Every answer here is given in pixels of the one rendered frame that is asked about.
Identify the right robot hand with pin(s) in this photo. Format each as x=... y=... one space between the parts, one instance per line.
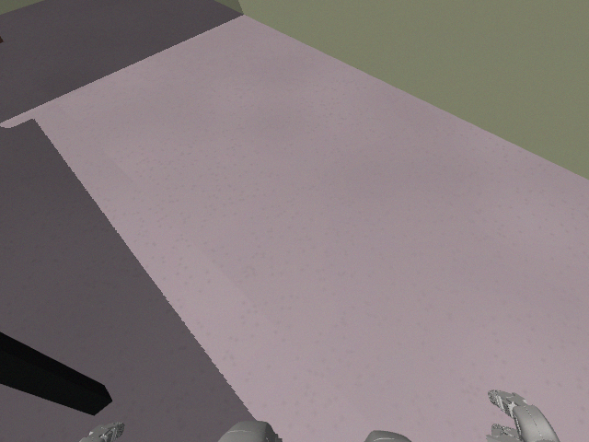
x=531 y=424

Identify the left robot hand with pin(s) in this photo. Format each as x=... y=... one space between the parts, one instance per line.
x=105 y=433

